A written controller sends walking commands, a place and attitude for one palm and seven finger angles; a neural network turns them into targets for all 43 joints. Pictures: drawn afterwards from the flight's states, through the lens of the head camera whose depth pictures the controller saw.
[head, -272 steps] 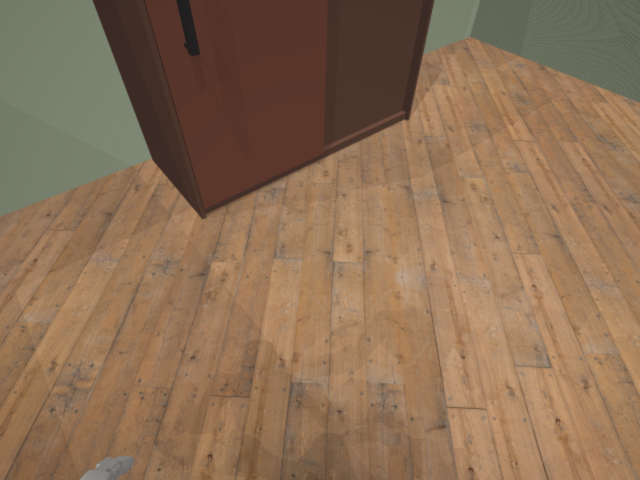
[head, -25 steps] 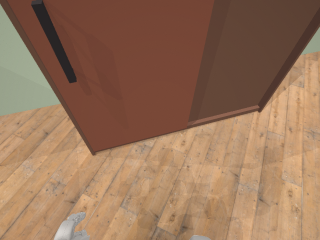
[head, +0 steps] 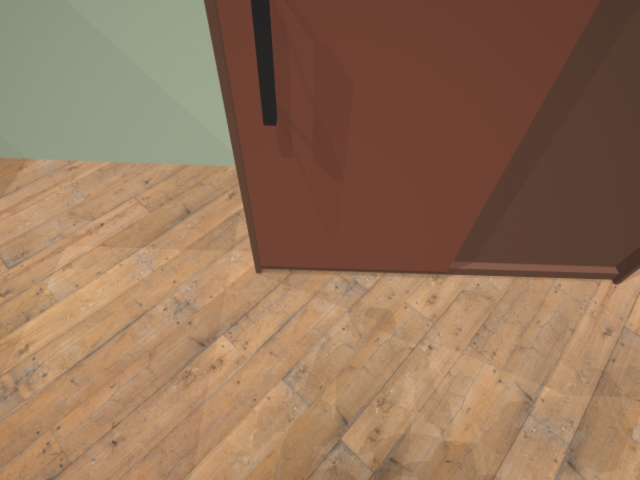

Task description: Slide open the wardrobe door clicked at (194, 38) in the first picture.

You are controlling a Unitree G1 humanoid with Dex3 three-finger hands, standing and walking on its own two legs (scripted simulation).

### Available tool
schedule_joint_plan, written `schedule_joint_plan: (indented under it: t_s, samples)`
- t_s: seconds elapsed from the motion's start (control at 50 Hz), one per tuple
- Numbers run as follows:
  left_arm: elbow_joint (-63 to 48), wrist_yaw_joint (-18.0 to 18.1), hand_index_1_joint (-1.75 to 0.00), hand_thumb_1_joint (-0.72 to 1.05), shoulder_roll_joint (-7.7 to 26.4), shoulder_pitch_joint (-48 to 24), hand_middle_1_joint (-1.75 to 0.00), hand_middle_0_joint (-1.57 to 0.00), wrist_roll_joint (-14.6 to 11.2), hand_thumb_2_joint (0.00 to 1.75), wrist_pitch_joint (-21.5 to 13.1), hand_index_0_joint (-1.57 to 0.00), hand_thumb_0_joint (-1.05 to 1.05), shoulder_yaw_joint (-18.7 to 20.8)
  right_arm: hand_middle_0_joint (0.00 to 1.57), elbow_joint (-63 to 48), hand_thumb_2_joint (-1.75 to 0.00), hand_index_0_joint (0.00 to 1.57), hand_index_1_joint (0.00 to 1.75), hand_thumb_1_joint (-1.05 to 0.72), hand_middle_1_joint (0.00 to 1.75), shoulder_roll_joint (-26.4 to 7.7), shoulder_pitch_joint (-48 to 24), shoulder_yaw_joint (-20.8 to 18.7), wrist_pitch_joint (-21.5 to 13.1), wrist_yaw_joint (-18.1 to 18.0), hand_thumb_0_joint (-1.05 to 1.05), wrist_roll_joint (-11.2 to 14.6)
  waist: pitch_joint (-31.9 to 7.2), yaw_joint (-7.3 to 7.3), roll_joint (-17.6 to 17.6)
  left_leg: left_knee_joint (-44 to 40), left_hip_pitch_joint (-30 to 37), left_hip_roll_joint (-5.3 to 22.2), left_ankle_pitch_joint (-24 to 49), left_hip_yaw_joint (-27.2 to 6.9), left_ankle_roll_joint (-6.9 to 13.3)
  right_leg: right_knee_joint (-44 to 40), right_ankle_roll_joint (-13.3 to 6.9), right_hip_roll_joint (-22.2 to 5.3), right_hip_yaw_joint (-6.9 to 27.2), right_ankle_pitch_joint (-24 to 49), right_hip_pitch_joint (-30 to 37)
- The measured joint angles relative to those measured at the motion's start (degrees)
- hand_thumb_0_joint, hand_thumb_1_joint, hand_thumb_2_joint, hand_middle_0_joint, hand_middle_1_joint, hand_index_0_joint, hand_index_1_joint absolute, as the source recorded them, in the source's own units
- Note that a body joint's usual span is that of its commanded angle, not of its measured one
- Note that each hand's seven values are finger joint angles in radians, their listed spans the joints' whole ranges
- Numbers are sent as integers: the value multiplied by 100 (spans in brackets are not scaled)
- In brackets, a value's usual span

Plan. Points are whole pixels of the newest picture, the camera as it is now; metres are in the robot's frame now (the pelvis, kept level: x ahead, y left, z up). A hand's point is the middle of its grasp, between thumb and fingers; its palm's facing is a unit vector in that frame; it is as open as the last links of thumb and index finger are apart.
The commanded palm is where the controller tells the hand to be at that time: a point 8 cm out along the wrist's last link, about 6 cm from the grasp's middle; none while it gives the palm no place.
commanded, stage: take the last steps up to it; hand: left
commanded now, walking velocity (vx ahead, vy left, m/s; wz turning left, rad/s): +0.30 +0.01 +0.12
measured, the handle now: (266, 50) +0.80 +0.17 +0.10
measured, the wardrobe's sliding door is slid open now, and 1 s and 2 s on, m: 0.00 0.00 0.00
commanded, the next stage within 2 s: come to a stop and stand still in 1.06 s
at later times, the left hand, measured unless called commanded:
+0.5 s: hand (184, 460) +0.15 +0.20 -0.16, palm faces -0.01 -0.98 -0.17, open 7.4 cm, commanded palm none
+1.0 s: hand (231, 421) +0.21 +0.15 -0.16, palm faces +0.13 -0.97 -0.20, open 7.2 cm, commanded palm none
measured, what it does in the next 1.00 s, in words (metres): walks ahead: left foot, then right foot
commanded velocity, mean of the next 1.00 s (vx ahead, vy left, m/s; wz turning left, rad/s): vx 0.28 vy -0.02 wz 0.03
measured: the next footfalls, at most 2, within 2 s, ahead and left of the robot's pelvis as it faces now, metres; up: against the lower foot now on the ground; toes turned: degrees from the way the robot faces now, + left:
left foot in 0.02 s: +0.02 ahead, +0.11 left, +0.00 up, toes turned +3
right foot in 0.62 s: +0.25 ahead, -0.13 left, +0.00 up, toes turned -6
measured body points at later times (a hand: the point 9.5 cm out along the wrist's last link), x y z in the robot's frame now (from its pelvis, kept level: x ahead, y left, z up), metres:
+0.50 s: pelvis +0.08 +0.02 +0.01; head +0.09 +0.03 +0.46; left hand +0.15 +0.25 -0.14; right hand -0.01 -0.20 -0.14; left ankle -0.02 +0.11 -0.73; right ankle +0.16 -0.12 -0.68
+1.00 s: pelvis +0.24 -0.03 +0.01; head +0.25 -0.04 +0.46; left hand +0.20 +0.20 -0.14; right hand +0.33 -0.26 -0.14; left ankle +0.31 +0.11 -0.69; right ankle +0.21 -0.12 -0.73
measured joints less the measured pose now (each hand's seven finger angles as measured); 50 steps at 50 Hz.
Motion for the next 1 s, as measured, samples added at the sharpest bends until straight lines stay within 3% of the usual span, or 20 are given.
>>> schedule_joint_plan:
  t_s: [0.04,0.1,0.16,0.26,0.44,0.6,0.64,0.68,0.72,0.76,0.88,1.0]
  samples:
    - [144,0,-30,90,139,76,-30,-20,-46,90,84,-21,0,60,20,-16,-90,19,30,-91,30,111,-60,48,-140,-12,1,-31,-11,65,-196,-268,123,-117,202,75,315,506,94,-90,134,-500,-206]
    - [387,-22,-30,91,247,181,-30,-20,-7,90,228,-20,0,101,20,-47,-90,20,30,-90,30,269,20,154,-267,-35,1,-85,-150,110,-227,-398,274,-86,140,96,549,1814,55,177,488,-1152,-650]
    - [543,-118,-30,91,281,187,-29,-20,15,90,185,-20,1,105,20,6,-90,20,30,-90,30,405,242,231,-387,-115,1,-78,-284,43,-169,-943,593,-104,378,0,589,2650,46,296,630,-649,-960]
    - [588,-169,-30,91,216,82,-29,-20,11,90,38,-20,1,52,20,256,-90,20,30,-92,30,511,694,246,-534,-200,1,-35,-403,-8,-123,-1666,1074,-230,658,-75,674,2924,126,284,780,-45,-1258]
    - [548,-206,-30,91,-12,-363,-29,-20,-19,90,60,-20,0,16,20,737,-90,20,30,-91,30,654,1545,226,-584,-235,1,-62,-381,-276,-103,-2083,1622,-376,542,-30,642,2135,157,206,734,280,-1505]
    - [314,-252,-30,91,-236,-940,-29,-20,-53,90,-141,-20,1,-10,20,1098,-90,20,30,-90,30,631,2043,192,-542,-225,1,-121,-191,-592,187,-1573,1779,-117,-174,-45,325,257,-144,427,511,254,-916]
    - [247,-233,-30,91,-261,-1021,-29,-20,-33,90,-346,-20,0,-9,20,1190,-90,20,30,-90,30,640,2098,185,-516,-189,1,-71,-141,-550,253,-519,1422,33,-614,-68,289,15,-351,537,417,620,-687]
    - [216,-190,-30,91,-318,-1029,-29,-20,-65,90,-484,-20,0,-18,20,1208,-90,20,30,-90,30,623,1962,174,-437,-160,1,-23,-48,-524,304,1314,675,85,-840,-203,381,251,-506,589,293,399,-590]
    - [246,-147,-30,91,-375,-902,-30,-20,-88,90,-505,-20,0,-27,20,1158,-90,20,30,-90,30,577,1773,122,-396,-136,1,-16,-65,-447,298,2579,-26,134,-591,-160,437,104,-556,625,230,251,-326]
    - [342,-89,-30,91,-432,-698,-30,-20,-103,90,-488,-20,0,-20,20,1027,-90,20,30,-90,30,498,1522,67,-364,-124,1,-47,-138,-386,302,3040,-612,247,-184,-79,420,-226,-539,672,198,301,-46]
    - [615,14,-30,95,-275,-116,-30,-20,-62,90,-501,-20,-2,57,20,535,-90,19,30,-91,30,341,734,-40,-362,-79,1,-113,-370,-260,358,2296,-1538,526,606,31,212,-1038,-577,829,119,418,564]
    - [906,-39,-30,93,-326,409,-30,-20,-19,90,-485,-20,-1,-19,19,303,-90,19,30,-91,30,355,147,0,-419,11,1,-91,-417,-10,287,825,-1362,504,782,157,141,-1241,-481,848,119,206,955]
